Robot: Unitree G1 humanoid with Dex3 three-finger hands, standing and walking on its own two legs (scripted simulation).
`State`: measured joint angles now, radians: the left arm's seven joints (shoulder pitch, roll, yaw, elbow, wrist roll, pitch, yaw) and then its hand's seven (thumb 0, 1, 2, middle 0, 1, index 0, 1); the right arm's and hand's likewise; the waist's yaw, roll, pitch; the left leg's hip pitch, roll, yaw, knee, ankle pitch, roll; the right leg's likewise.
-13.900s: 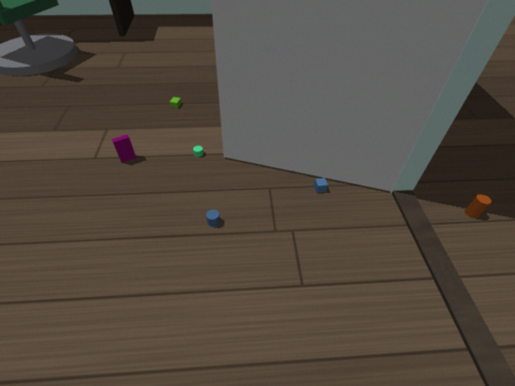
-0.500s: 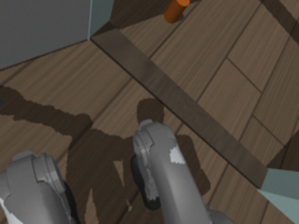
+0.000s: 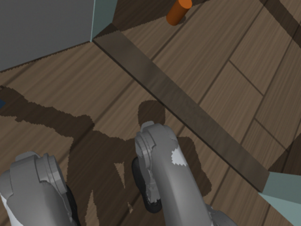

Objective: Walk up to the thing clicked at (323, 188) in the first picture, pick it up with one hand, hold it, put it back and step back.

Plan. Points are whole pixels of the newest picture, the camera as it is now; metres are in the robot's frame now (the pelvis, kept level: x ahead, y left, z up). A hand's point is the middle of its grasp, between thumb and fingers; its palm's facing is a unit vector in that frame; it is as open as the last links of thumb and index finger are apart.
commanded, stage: rise first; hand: left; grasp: from above
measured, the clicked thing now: out of the picture +0.48 +0.34 -0.29
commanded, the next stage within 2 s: approach in 1.62 s
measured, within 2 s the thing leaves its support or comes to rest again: neither
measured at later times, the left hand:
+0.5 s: hand out of the picture +0.44 +0.36 -0.18, palm faces -0.22 -0.34 -0.91, open 13.8 cm
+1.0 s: hand out of the picture +0.44 +0.36 -0.19, palm faces -0.24 -0.35 -0.91, open 13.8 cm
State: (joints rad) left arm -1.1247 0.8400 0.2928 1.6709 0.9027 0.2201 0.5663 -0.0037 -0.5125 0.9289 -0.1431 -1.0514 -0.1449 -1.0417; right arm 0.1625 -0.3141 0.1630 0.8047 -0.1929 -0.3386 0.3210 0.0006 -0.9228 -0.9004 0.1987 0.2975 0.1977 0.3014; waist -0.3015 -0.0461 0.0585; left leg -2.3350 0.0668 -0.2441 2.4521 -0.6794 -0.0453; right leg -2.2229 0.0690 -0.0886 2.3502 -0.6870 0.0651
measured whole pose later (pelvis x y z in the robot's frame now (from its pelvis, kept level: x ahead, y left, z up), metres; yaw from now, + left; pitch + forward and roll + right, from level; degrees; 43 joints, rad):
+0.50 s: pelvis +0.00 +0.00 +0.00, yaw +0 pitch +31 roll -10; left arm -1.12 0.84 0.30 1.66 0.90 0.22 0.56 0.00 -0.49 0.91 -0.16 -1.03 -0.16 -1.02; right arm 0.18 -0.31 0.17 0.80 -0.19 -0.33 0.33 0.00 -0.92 -0.90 0.20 0.30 0.20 0.30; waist -0.31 -0.04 0.06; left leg -2.34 0.07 -0.25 2.45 -0.68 -0.04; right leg -2.22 0.07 -0.09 2.35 -0.69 0.07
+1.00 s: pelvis +0.00 +0.00 +0.00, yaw +0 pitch +31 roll -10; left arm -1.13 0.86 0.30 1.69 0.90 0.22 0.56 0.00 -0.48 0.90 -0.15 -1.04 -0.16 -1.02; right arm 0.16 -0.32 0.17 0.80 -0.19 -0.34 0.33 0.00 -0.92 -0.90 0.20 0.30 0.20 0.30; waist -0.31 -0.04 0.07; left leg -2.34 0.07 -0.25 2.45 -0.68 -0.04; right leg -2.22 0.07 -0.09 2.35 -0.69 0.07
